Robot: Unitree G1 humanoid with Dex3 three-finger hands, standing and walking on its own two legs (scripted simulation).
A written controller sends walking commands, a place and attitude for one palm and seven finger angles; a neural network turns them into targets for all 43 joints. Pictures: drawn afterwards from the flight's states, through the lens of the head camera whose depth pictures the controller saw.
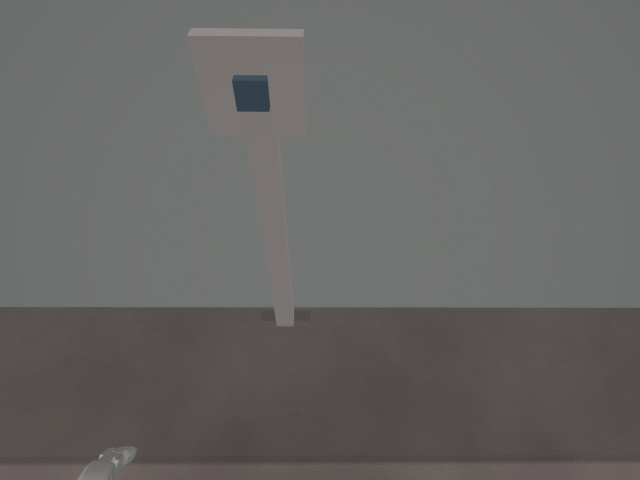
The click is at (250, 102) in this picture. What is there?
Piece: button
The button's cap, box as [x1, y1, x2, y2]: [232, 75, 269, 111]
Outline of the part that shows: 233,75 232,83 237,111 268,111 269,99 266,75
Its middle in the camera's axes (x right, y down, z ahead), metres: -0.12 -0.25 +0.66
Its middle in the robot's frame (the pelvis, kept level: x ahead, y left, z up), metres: +0.68 +0.15 +0.14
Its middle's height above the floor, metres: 0.90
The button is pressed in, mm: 0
